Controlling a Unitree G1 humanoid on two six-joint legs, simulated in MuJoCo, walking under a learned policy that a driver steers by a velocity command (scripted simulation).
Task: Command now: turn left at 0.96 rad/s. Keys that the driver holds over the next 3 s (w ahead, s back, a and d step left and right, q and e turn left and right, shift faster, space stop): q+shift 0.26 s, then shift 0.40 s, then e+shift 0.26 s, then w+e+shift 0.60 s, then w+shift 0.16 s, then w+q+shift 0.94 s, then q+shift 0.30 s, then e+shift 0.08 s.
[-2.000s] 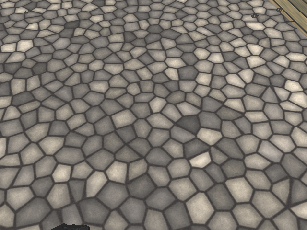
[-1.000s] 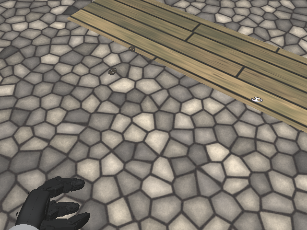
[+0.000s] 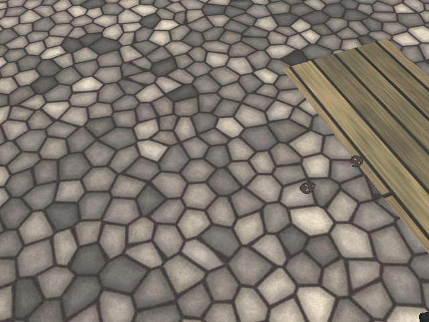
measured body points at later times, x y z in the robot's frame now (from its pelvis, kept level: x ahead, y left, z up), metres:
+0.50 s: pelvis +0.01 +0.03 +0.00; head +0.04 +0.07 +0.45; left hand +0.00 +0.35 -0.12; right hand +0.29 -0.14 -0.07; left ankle -0.03 +0.13 -0.73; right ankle +0.03 -0.13 -0.68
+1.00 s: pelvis +0.01 +0.04 +0.00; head +0.05 +0.03 +0.45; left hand +0.04 +0.35 -0.09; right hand +0.26 -0.18 -0.09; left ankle -0.05 +0.14 -0.69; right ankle +0.07 -0.09 -0.73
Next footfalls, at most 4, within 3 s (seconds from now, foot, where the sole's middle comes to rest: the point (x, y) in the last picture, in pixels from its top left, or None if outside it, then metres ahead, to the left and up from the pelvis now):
0.42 left None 0.01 0.14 -0.77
0.78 right None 0.11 -0.07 -0.77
1.08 left None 0.01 0.16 -0.77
1.56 right None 0.40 -0.08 -0.77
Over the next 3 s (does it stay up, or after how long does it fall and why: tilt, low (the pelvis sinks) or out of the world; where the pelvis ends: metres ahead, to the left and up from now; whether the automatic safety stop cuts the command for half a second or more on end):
stays up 1.44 -0.14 -0.02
